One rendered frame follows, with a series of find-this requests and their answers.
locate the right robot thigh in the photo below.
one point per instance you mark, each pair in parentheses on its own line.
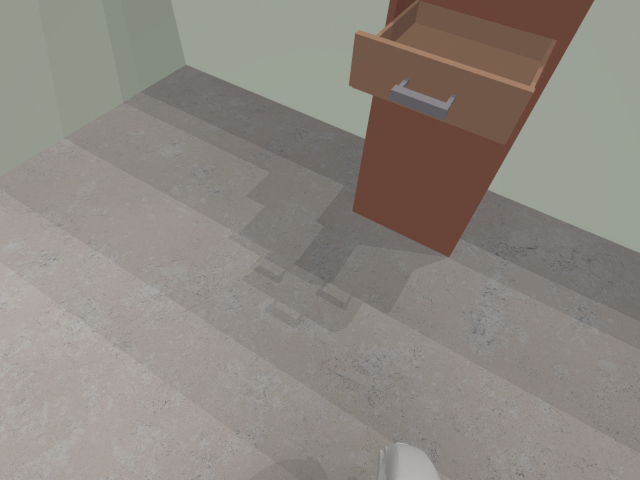
(405,462)

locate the drawer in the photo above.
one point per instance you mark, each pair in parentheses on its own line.
(491,68)

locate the cabinet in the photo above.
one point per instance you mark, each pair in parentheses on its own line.
(424,178)

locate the handle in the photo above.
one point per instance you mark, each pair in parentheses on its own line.
(420,102)

